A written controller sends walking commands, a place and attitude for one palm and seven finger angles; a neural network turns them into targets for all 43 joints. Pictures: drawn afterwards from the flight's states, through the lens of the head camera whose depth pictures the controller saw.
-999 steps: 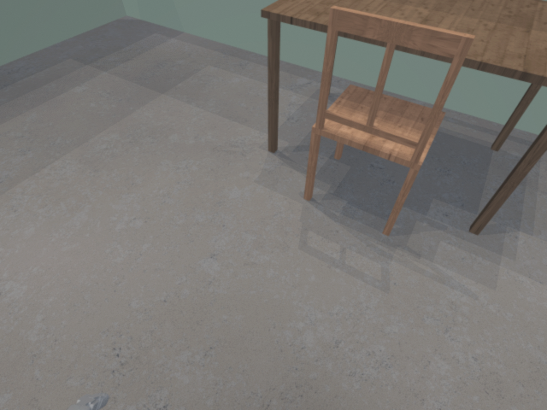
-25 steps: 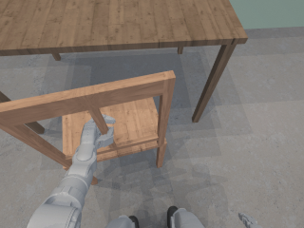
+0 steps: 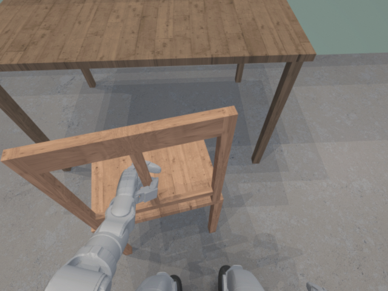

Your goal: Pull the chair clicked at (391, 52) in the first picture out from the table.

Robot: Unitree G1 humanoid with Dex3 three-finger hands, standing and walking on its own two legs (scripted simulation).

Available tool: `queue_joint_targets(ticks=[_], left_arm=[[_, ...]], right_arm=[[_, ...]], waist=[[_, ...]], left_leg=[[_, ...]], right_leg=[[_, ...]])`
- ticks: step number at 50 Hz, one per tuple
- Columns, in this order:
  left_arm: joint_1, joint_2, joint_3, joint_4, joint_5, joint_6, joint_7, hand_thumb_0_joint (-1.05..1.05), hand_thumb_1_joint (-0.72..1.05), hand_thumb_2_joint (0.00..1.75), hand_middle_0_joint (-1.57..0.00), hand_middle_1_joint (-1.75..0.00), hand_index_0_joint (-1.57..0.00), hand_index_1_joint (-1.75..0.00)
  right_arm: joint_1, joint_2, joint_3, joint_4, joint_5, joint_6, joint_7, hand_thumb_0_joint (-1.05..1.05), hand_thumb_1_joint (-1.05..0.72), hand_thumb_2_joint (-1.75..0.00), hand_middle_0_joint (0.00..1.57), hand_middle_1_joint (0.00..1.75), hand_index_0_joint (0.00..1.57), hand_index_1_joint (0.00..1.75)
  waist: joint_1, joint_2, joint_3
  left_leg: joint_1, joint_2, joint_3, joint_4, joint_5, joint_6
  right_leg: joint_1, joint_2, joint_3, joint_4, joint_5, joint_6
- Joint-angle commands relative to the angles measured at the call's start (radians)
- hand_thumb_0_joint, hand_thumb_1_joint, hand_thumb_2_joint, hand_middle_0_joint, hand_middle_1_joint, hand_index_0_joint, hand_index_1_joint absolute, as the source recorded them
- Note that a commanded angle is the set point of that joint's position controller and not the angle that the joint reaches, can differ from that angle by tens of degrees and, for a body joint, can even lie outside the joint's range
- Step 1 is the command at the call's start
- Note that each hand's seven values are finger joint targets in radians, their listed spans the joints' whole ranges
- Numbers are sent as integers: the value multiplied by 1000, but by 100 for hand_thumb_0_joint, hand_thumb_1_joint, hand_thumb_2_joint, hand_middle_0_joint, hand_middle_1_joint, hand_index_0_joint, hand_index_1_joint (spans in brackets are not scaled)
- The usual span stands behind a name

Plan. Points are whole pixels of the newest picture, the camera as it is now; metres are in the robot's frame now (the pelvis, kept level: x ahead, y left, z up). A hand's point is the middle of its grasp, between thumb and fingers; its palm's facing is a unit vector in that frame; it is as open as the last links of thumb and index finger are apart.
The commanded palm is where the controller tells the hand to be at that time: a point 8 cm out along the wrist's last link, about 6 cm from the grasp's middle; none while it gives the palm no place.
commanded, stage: step backward, pulling the chair out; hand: left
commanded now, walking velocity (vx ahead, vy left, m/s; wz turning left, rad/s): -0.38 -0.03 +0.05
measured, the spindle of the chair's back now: (147, 181) +0.37 +0.13 -0.08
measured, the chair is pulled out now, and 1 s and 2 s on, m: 0.20 0.29 0.52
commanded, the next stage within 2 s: none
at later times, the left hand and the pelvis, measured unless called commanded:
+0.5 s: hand (149, 197) +0.32 +0.12 -0.06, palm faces -0.04 -0.98 -0.18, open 5.2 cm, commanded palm +0.32 +0.17 -0.06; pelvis -0.03 +0.00 +0.00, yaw +2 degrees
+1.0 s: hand (143, 227) +0.25 +0.12 -0.06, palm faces -0.02 -0.98 -0.19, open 5.3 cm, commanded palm +0.24 +0.17 -0.05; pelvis -0.10 -0.01 +0.00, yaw +0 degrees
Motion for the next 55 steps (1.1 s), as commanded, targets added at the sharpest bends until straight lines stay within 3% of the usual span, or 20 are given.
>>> queue_joint_targets(ticks=[1,5,7,9,12,14,17,20,21,24,26,30,34,37,39,41,46,49,51,55], left_arm=[[-373,183,43,-212,32,-57,11,0,90,90,-50,-145,-50,-145],[-355,194,39,-200,46,-41,9,0,90,90,-50,-145,-50,-145],[-318,229,63,-181,50,-32,22,0,90,90,-50,-145,-50,-145],[-308,212,67,-164,57,-10,20,0,90,90,-50,-145,-50,-145],[-340,199,81,-188,51,-3,16,0,90,90,-50,-145,-50,-145],[-323,170,54,-186,43,-1,10,0,90,90,-50,-145,-50,-145],[-331,125,24,-251,43,-6,2,0,90,90,-50,-145,-50,-145],[-461,78,-5,-304,49,-19,-11,0,90,90,-50,-145,-50,-145],[-459,97,10,-287,52,-18,-9,0,90,90,-50,-145,-50,-145],[-455,107,4,-250,84,-49,-11,0,90,90,-50,-145,-50,-145],[-422,174,47,-213,72,-54,-5,0,90,90,-50,-145,-50,-145],[-349,217,75,-185,65,-39,-8,0,90,90,-50,-145,-50,-145],[-298,188,61,-247,57,-3,-12,0,90,90,-50,-145,-50,-145],[-287,135,20,-308,44,-8,-13,0,90,90,-50,-145,-50,-145],[-354,103,1,-346,46,-15,-21,0,90,90,-50,-145,-50,-145],[-393,133,25,-331,46,-26,-18,0,90,90,-50,-145,-50,-145],[-407,146,24,-246,88,-61,-23,0,90,90,-50,-145,-50,-145],[-388,216,69,-223,71,-74,-16,0,90,90,-50,-145,-50,-145],[-375,274,90,-213,62,-75,-10,0,90,90,-50,-145,-50,-145],[-322,259,117,-177,70,-37,-5,0,90,90,-50,-145,-50,-145]], right_arm=[[-7,-132,-48,-89,-14,-42,-19,0,-90,-90,20,30,20,30],[-32,-123,-48,-111,-12,-38,-9,0,-90,-90,20,30,20,30],[21,-125,-60,-83,-13,-37,0,0,-90,-90,20,30,20,30],[1,-115,-55,-73,-17,-39,20,0,-90,-90,20,30,20,30],[-5,-114,-39,-63,-16,-42,24,0,-90,-90,20,30,20,30],[7,-119,-29,-48,-18,-44,14,0,-90,-90,20,30,20,30],[-19,-151,-56,-103,-28,-38,4,0,-90,-90,20,30,20,30],[-20,-118,-61,-102,-42,-30,11,0,-90,-90,20,30,20,30],[-6,-121,-69,-90,-41,-35,12,0,-90,-90,20,30,20,30],[31,-127,-75,-53,-47,-37,24,0,-90,-90,20,30,20,30],[36,-133,-84,-49,-34,-30,10,0,-90,-90,20,30,20,30],[-18,-108,-71,-74,-27,-16,1,0,-90,-90,20,30,20,30],[-37,-111,-47,-96,-32,-2,-7,0,-90,-90,20,30,20,30],[-90,-140,-55,-150,-38,22,-5,0,-90,-90,20,30,20,30],[-93,-117,-52,-165,-44,21,7,0,-90,-90,20,30,20,30],[-45,-118,-62,-129,-47,8,5,0,-90,-90,20,30,20,30],[-10,-127,-72,-68,-55,-25,25,0,-90,-90,20,30,20,30],[-11,-119,-84,-65,-37,-27,11,0,-90,-90,20,30,20,30],[-30,-112,-82,-67,-26,-31,2,0,-90,-90,20,30,20,30],[-78,-100,-51,-61,-38,-39,1,0,-90,-90,20,30,20,30]], waist=[[14,77,-413],[24,-5,-277],[20,-191,-329],[32,-254,-374],[2,-189,-408],[-12,-142,-390],[24,172,-365],[13,128,-385],[5,62,-417],[-18,114,-454],[-23,-2,-539],[6,-131,-507],[-9,-144,-490],[10,142,-395],[18,203,-364],[1,150,-392],[-8,190,-395],[-15,15,-463],[-10,-78,-460],[27,-138,-426]], left_leg=[[111,231,-243,-156,77,51],[-148,116,-162,-65,-424,7],[29,-22,-103,250,-384,-54],[41,-34,-146,484,-390,-64],[141,0,-142,242,-364,-61],[197,-8,-90,-65,-229,-60],[64,239,-296,-258,-66,52],[181,292,-301,-127,365,75],[254,278,-275,-68,498,54],[311,226,-191,-2,629,-17],[265,182,-145,33,523,-56],[87,37,-125,169,-275,-83],[152,47,-128,-19,-165,-66],[93,244,-265,-259,34,37],[35,328,-338,-297,-49,90],[193,329,-317,-195,246,102],[329,278,-244,-71,500,50],[247,199,-160,-26,280,-10],[184,77,-85,113,-35,-67],[27,23,-195,282,-307,-75]], right_leg=[[255,-30,63,54,64,0],[246,-143,220,-71,-237,-65],[103,-320,424,-398,-406,-132],[168,-394,420,-436,-263,-177],[239,-313,206,-288,105,-118],[241,-245,126,-230,81,-54],[277,-42,6,81,-8,17],[242,-26,41,132,21,2],[247,-28,44,70,124,1],[308,-78,67,-33,498,-21],[434,-137,120,-39,746,-43],[449,-314,254,-184,688,-116],[412,-248,144,-165,520,-68],[335,-34,17,37,20,13],[311,2,19,170,-142,-4],[250,6,29,122,-126,0],[258,-17,42,-81,117,-7],[356,-77,114,-135,343,-11],[341,-248,263,-224,423,-77],[424,-339,252,-206,567,-154]])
